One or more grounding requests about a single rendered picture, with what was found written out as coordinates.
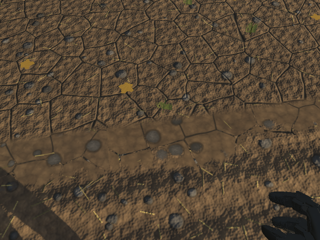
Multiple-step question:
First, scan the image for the right robot hand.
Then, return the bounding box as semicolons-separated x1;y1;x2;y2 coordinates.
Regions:
261;191;320;240

